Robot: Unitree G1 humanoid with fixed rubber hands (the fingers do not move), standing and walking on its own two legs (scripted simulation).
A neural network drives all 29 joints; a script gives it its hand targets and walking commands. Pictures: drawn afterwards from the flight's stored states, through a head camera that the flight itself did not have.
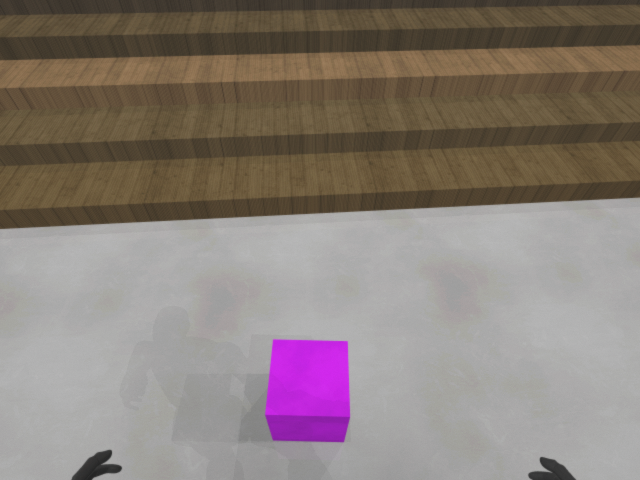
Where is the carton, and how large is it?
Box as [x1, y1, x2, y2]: [265, 339, 349, 441]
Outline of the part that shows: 273,339 265,415 272,438 274,440 343,441 349,419 347,341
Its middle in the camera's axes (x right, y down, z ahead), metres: -0.03 +0.45 +1.11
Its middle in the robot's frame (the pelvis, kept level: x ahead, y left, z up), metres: +0.44 +0.03 -0.66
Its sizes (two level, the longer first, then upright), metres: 0.210 0.200 0.250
